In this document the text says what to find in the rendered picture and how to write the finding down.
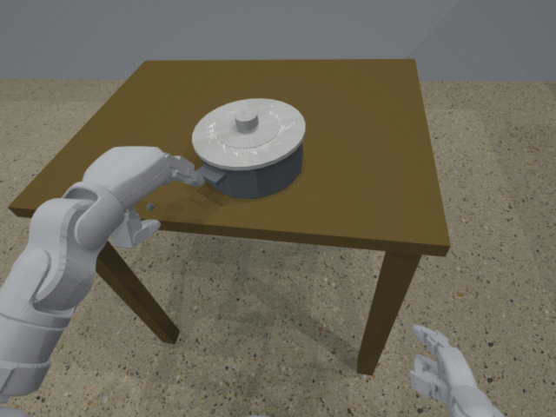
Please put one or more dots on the lid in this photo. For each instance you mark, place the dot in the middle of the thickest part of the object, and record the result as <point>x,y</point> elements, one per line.
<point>218,141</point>

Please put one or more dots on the robot left forearm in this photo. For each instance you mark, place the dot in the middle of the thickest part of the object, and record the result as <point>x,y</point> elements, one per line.
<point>47,281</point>

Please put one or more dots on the robot right forearm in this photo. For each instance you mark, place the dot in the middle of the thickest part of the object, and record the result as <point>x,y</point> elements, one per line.
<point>468,401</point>

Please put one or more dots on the pot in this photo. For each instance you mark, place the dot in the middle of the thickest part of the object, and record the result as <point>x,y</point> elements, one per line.
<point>254,183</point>

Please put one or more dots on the table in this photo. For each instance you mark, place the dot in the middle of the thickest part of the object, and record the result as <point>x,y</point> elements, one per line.
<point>368,178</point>

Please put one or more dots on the knob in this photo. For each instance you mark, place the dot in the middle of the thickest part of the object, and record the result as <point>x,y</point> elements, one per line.
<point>246,119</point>

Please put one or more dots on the robot right hand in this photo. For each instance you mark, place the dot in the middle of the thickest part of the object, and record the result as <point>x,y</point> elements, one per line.
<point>436,379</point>

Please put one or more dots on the robot left hand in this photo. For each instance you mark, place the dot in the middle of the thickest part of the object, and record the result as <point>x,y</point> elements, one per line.
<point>130,173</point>

